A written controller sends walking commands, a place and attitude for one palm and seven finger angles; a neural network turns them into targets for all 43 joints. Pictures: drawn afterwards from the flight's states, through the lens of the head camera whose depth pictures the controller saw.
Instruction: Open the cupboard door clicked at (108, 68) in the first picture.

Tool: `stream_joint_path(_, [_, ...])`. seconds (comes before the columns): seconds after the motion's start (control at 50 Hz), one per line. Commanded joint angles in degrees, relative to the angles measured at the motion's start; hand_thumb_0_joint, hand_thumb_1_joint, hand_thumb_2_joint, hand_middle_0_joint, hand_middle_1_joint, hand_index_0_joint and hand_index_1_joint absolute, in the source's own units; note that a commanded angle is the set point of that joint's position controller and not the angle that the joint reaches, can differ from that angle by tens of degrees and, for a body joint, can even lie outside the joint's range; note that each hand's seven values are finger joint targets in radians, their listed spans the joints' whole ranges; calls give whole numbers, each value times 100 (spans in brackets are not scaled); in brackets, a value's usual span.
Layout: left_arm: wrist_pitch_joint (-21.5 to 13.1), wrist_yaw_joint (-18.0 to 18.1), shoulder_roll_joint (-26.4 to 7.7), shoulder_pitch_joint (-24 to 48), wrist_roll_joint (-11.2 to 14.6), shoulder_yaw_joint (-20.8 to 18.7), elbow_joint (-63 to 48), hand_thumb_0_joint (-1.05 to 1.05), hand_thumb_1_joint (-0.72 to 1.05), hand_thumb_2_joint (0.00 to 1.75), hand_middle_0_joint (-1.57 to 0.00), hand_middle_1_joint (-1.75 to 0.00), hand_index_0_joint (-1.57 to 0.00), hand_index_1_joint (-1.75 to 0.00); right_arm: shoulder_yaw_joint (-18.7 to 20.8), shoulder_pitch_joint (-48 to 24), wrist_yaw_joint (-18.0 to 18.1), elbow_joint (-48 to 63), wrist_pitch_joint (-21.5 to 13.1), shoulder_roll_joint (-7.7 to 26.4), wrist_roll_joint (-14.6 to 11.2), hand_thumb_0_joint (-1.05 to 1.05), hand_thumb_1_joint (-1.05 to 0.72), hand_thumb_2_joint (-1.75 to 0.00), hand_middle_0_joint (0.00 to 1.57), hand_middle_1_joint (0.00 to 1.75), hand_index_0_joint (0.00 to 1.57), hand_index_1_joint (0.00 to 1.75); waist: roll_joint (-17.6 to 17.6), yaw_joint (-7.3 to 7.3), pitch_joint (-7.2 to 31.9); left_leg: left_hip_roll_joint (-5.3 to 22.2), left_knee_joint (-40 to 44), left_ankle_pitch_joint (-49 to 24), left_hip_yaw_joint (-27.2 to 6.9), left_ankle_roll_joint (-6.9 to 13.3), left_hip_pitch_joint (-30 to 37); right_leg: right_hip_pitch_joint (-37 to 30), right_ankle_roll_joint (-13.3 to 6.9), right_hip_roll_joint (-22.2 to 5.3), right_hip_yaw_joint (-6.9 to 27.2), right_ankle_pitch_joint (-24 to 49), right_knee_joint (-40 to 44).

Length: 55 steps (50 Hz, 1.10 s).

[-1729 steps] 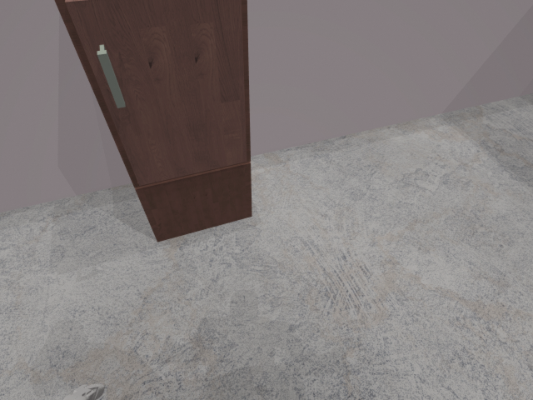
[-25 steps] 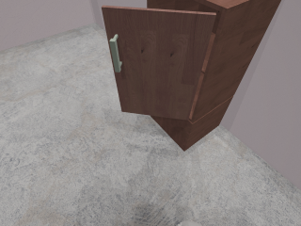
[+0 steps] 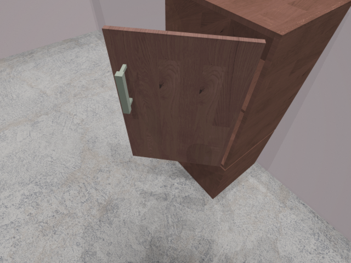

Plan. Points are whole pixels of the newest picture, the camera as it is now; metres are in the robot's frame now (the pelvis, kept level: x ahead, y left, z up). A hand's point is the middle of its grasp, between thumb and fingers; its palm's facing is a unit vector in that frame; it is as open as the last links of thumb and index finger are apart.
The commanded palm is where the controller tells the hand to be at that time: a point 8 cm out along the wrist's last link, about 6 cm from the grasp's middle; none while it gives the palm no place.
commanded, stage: come to a stop and stand still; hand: left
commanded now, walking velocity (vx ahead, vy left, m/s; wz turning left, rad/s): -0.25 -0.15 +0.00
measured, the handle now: (125, 89) +0.57 +0.20 +0.05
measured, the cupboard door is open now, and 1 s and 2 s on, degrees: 44 44 44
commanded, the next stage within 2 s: look again from close up in 0.64 s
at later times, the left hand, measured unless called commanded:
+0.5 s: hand out of the picture +0.04 +0.16 -0.17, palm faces +0.02 -0.98 -0.22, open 7.4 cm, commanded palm none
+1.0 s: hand out of the picture +0.00 +0.19 -0.17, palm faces -0.04 -0.98 -0.20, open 7.4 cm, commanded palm none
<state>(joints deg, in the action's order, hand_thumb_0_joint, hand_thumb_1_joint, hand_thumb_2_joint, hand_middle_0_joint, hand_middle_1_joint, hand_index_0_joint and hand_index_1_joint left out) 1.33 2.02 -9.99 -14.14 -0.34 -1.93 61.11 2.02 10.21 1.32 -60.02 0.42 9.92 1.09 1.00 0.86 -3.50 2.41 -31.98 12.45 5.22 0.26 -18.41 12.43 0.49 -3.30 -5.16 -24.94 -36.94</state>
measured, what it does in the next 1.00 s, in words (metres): steps on the spot: right foot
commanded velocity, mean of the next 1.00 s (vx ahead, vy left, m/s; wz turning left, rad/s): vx -0.02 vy -0.01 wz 0.00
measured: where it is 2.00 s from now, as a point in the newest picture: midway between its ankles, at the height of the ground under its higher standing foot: outside the picture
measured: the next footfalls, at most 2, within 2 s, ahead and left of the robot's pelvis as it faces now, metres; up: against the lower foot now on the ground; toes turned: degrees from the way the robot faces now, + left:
right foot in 0.24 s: +0.01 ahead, -0.13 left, +0.00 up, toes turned -1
right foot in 1.56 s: +0.07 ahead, -0.07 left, +0.00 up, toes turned -2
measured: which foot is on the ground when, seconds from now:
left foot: down 0.00-1.00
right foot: up 0.00-0.22, down 0.24-1.00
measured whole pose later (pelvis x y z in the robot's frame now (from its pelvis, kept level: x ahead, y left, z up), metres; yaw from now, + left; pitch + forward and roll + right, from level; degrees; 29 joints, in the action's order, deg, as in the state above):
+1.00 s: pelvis -0.01 +0.00 +0.01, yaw -1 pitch +0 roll -1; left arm 0.0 1.6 -12.4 -17.0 -0.7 1.3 60.7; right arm -0.8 15.0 0.5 -62.8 -0.7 11.1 0.7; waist 1.7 0.0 -2.2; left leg -2.0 -26.6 13.0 5.2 4.4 -14.1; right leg 10.2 0.8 -0.5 0.1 -16.0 -26.0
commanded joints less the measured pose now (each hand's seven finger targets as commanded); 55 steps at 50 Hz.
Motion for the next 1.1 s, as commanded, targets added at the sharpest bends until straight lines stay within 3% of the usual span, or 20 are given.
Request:
stream_joint_path(0.0, [66,39,-526,-177,24,-181,-467,0,90,90,-20,-30,-20,-30,225,639,195,228,65,1104,48,0,-90,-90,20,30,20,30,-1636,-219,567,1896,755,-5298,-1640,1313,1066,1085,-12,175,510,-1289,-2138])
stream_joint_path(0.08, [110,-26,-467,-149,26,-234,-576,0,90,90,-20,-30,-20,-30,320,231,195,487,93,1240,68,0,-90,-90,20,30,20,30,-933,-168,1064,1760,759,-3785,-1475,1180,1057,917,7,255,522,-798,-1791])
stream_joint_path(0.12, [113,-54,-425,-273,7,-232,-639,0,90,90,-20,-30,-20,-30,325,57,175,543,98,1237,81,0,-90,-90,20,30,20,30,-919,-68,910,1698,833,-3079,-1417,1046,599,450,-52,218,427,-436,-855])
stream_joint_path(0.16, [86,-66,-491,-698,-46,-251,-560,0,90,90,-20,-30,-20,-30,323,-106,126,597,150,1151,22,0,-90,-90,20,30,20,30,-705,130,835,1245,510,-1468,-1127,666,26,-350,-65,232,301,888,659])
stream_joint_path(0.18, [32,-44,-773,-644,-111,-274,-613,0,90,90,-20,-30,-20,-30,306,-38,84,648,191,876,-35,0,-90,-90,20,30,20,30,307,63,573,620,-49,-68,-796,285,-402,-316,-270,-334,1284,1219,1719])
stream_joint_path(0.2, [-31,-29,-1177,-285,-143,-301,-713,0,90,90,-20,-30,-20,-30,228,20,1,722,224,473,-65,0,-90,-90,20,30,20,30,1528,-81,259,-157,-695,1339,-197,-123,-585,180,-788,-1373,2258,1413,2270])
stream_joint_path(0.22, [-40,183,-998,-390,-254,-43,-1073,0,90,90,-20,-30,-20,-30,248,-203,17,1137,40,678,-34,0,-90,-90,20,30,20,30,1081,-24,426,-320,-1385,1741,-162,-374,-709,-364,-497,-979,2596,5735,1593])
stream_joint_path(0.24, [-219,200,-1171,-323,-169,-157,-1180,0,90,90,-20,-30,-20,-30,277,-20,-99,1061,106,504,-41,0,-90,-90,20,30,20,30,1241,-83,1091,-223,-2129,1042,-256,-155,-932,-1063,-528,-937,1805,6077,1006])
stream_joint_path(0.26, [-316,221,-1144,-364,-111,-210,-1278,0,90,90,-20,-30,-20,-30,268,-165,-126,1249,107,587,-87,0,-90,-90,20,30,20,30,1423,-17,1291,-212,-2541,1083,-409,-52,-1218,-1369,-766,-946,1814,6523,788])
stream_joint_path(0.28, [-346,241,-1070,-340,-129,-206,-1336,0,90,90,-20,-30,-20,-30,245,-306,-125,1357,84,517,-93,0,-90,-90,20,30,20,30,1047,-44,1151,-149,-2637,1157,-500,-8,-1305,-1287,-970,-1097,1730,6387,793])
stream_joint_path(0.3, [-348,248,-1054,-284,-156,-211,-1398,0,90,90,-20,-30,-20,-30,203,-399,-126,1433,80,432,-77,0,-90,-90,20,30,20,30,202,-66,973,-117,-2210,1232,-419,-3,-1085,-1052,-1061,-1145,1607,5992,790])
stream_joint_path(0.34, [-295,213,-1102,-84,-162,-127,-1470,0,90,90,-20,-30,-20,-30,108,-267,-126,1415,85,254,-90,0,-90,-90,20,30,20,30,281,-168,479,-206,-1124,967,-278,15,-250,-71,-1020,-922,1387,4510,1011])
stream_joint_path(0.38, [-245,166,-1019,76,-94,-25,-1437,0,90,90,-20,-30,-20,-30,82,305,-130,1169,59,346,-71,0,-90,-90,20,30,20,30,528,-360,271,-216,39,351,-242,53,761,762,-647,-593,1247,2320,1140])
stream_joint_path(0.42, [-181,120,-770,-69,-42,22,-1442,0,90,90,-20,-30,-20,-30,94,354,-129,1142,-39,805,-3,0,-90,-90,20,30,20,30,-556,-207,8,575,814,4,-1220,422,586,1025,-216,-12,939,678,1019])
stream_joint_path(0.44, [-200,110,-806,-199,-57,-11,-1442,0,90,90,-20,-30,-20,-30,93,276,-111,1199,-63,1041,33,0,-90,-90,20,30,20,30,-471,-85,-54,828,974,294,-1484,618,29,602,-153,144,813,540,1120])
stream_joint_path(0.46, [-158,104,-833,-88,-79,-1,-1352,0,90,90,-20,-30,-20,-30,59,200,-112,1141,-89,924,38,0,-90,-90,20,30,20,30,-928,-101,-91,711,1337,788,-1702,591,-206,384,-188,207,676,404,909])
stream_joint_path(0.54, [-158,28,-792,-354,-84,79,-1098,0,90,90,-20,-30,-20,-30,-30,114,-86,1021,-75,850,24,0,-90,-90,20,30,20,30,-464,9,66,495,1516,1673,-1407,452,-311,29,-244,104,782,460,1213])
stream_joint_path(0.66, [-225,13,-865,-315,-75,115,-947,0,90,90,-20,-30,-20,-30,-67,404,-103,702,-65,770,16,0,-90,-90,20,30,20,30,135,-145,-13,244,1135,1148,-941,285,107,534,-320,-140,1259,-265,1841])
stream_joint_path(0.84, [-294,11,-911,-418,-52,156,-528,0,90,90,-20,-30,-20,-30,-125,483,-60,250,-227,896,-42,0,-90,-90,20,30,20,30,-150,-92,277,391,1199,116,-991,341,453,20,-300,-154,1058,1137,1510])
stream_joint_path(1.08, [-255,34,-945,-318,-52,170,-167,0,90,90,-20,-30,-20,-30,-144,350,1,-97,-279,968,-66,0,-90,-90,20,30,20,30,-173,-71,387,453,1163,-1009,-949,362,928,-205,-199,-216,929,1708,1423])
